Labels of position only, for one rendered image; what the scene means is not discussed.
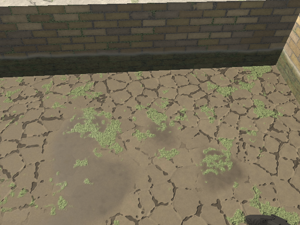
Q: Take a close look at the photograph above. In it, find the right robot hand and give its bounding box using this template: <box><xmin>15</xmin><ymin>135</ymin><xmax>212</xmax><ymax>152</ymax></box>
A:
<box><xmin>246</xmin><ymin>214</ymin><xmax>291</xmax><ymax>225</ymax></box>

